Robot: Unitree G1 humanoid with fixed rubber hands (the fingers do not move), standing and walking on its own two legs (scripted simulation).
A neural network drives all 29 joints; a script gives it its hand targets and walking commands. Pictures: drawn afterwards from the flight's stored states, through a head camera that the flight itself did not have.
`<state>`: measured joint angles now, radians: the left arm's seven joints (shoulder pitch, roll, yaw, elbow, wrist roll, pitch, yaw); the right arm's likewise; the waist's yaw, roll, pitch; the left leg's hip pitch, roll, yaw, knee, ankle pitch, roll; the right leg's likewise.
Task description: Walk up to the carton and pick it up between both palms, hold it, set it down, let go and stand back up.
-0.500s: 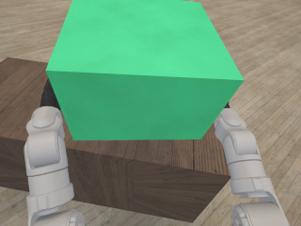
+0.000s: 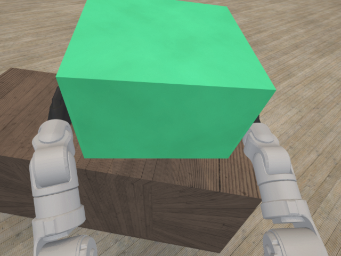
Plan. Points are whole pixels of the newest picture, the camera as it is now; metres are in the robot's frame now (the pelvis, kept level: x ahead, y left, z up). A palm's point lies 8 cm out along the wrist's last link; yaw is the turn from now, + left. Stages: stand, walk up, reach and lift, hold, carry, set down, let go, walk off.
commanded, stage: hold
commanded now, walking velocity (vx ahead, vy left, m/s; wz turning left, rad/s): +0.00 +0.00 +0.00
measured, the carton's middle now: (161, 76) +0.42 +0.00 +0.23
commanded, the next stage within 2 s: none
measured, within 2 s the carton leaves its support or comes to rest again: neither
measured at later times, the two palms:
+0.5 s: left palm (58, 118) +0.36 +0.21 +0.18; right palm (241, 114) +0.36 -0.19 +0.17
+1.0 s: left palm (60, 117) +0.35 +0.20 +0.19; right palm (244, 115) +0.36 -0.19 +0.17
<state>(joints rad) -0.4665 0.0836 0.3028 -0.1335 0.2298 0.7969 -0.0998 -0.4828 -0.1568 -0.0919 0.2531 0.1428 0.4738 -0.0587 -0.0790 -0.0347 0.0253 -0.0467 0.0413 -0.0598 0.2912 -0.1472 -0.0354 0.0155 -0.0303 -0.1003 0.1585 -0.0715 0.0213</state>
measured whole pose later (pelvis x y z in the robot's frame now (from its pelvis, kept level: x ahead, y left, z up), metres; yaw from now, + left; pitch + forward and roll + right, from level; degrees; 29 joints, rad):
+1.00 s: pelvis +0.00 +0.00 +0.00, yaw +1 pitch -5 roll -2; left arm -0.52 0.10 0.31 -0.06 0.23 0.75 -0.10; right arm -0.54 -0.16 -0.10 0.30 0.13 0.45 -0.06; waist -0.07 -0.04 0.04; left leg -0.06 0.05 -0.07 0.29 -0.14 -0.04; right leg 0.03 -0.02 -0.11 0.11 -0.05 0.02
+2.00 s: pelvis +0.00 +0.00 +0.00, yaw +0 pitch -6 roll -1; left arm -0.42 0.08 0.30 -0.17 0.22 0.77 -0.10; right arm -0.45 -0.15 -0.08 0.22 0.15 0.45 -0.07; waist -0.08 -0.03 0.00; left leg -0.05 0.03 -0.06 0.29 -0.15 -0.03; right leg 0.01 -0.04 -0.10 0.16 -0.07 0.03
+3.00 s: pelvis +0.01 +0.00 +0.00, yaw +0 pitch -6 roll -1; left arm -0.39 0.08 0.29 -0.24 0.23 0.81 -0.10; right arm -0.44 -0.16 -0.07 0.19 0.17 0.48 -0.07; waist -0.08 -0.04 0.02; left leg -0.01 0.03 -0.06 0.28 -0.16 -0.03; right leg 0.06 -0.04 -0.10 0.13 -0.08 0.03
